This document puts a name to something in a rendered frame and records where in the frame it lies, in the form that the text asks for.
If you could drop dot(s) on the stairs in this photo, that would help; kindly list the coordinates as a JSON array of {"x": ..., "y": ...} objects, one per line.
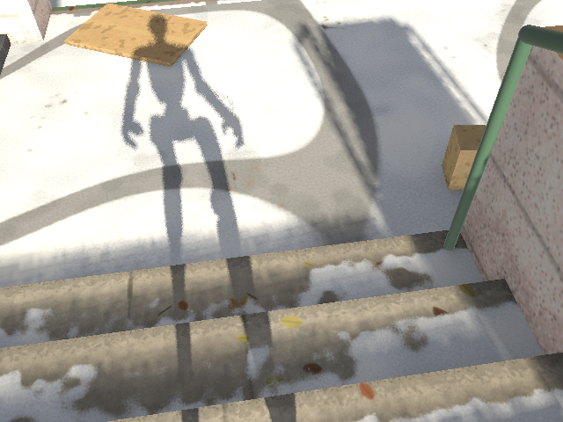
[{"x": 395, "y": 329}]

